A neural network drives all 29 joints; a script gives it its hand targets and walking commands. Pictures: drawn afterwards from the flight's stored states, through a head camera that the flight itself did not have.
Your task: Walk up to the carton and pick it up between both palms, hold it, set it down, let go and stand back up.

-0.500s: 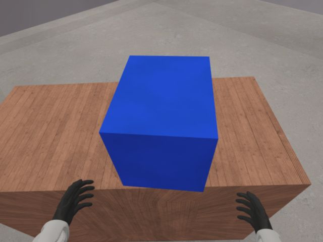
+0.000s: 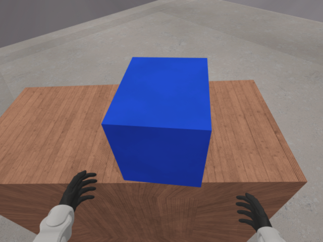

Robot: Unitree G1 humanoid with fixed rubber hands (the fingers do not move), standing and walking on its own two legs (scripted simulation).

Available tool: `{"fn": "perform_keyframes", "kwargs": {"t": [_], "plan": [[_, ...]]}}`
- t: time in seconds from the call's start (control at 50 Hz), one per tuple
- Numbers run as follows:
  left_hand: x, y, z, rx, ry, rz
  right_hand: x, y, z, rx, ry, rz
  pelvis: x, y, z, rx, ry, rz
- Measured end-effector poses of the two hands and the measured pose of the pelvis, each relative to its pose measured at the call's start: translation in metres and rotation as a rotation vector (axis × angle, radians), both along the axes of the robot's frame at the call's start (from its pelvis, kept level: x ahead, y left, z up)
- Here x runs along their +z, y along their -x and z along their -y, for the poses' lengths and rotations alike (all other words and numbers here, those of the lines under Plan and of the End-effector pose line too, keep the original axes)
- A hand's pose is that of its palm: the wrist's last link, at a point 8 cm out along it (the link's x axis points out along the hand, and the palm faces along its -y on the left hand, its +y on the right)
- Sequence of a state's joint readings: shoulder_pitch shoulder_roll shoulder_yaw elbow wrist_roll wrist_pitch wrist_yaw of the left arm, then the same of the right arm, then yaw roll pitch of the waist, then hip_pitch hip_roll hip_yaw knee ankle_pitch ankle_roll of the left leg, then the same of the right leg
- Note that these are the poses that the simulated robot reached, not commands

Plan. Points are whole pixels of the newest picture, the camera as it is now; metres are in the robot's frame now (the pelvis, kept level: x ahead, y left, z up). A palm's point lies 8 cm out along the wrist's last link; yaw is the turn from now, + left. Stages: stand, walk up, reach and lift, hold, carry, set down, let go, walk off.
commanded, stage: let go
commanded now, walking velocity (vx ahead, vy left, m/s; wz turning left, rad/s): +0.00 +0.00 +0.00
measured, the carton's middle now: (165, 119) +0.43 +0.02 +0.06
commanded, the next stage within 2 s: stand in 0.12 s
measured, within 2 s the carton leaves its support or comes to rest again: neither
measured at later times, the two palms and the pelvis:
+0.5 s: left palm (70, 206) +0.20 +0.25 -0.01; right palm out of the picture +0.14 -0.29 -0.10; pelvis +0.01 +0.00 -0.01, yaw +0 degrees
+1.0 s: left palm (70, 206) +0.20 +0.25 -0.01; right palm out of the picture +0.14 -0.30 -0.10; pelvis +0.02 +0.00 -0.01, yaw +0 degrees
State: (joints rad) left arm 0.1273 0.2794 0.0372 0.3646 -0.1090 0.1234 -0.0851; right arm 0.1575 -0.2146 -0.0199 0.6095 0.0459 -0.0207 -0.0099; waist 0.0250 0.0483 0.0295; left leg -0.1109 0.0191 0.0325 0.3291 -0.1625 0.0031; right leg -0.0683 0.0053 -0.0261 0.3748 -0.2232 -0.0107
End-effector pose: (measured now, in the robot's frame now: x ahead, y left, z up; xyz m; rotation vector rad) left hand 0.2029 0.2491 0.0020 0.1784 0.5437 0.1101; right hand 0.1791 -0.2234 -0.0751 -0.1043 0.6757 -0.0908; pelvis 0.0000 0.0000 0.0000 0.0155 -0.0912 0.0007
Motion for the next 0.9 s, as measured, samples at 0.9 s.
{"fn": "perform_keyframes", "kwargs": {"t": [0.9], "plan": [[-0.008, 0.006, -0.001, -0.102, -0.133, 0.102, -0.025, 0.034, 0.073, 0.02, 0.174, -0.253, -0.008, -0.017, 0.001, 0.001, -0.001, -0.051]]}}
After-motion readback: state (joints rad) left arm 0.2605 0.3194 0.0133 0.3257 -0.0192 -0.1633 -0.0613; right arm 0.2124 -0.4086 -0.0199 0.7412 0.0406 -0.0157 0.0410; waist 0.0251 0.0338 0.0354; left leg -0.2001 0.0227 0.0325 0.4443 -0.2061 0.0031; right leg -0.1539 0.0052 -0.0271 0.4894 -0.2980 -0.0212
